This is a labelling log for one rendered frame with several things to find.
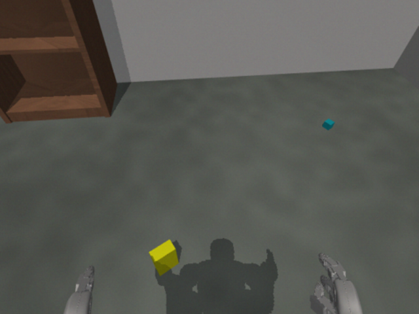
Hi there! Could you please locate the bookshelf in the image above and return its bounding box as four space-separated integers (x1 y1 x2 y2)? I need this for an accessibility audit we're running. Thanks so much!
0 0 117 124

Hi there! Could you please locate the right robot hand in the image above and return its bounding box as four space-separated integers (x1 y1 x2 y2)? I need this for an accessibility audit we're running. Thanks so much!
310 253 363 314

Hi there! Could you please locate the left robot hand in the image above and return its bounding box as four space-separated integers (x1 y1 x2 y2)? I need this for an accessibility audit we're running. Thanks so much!
64 266 94 314

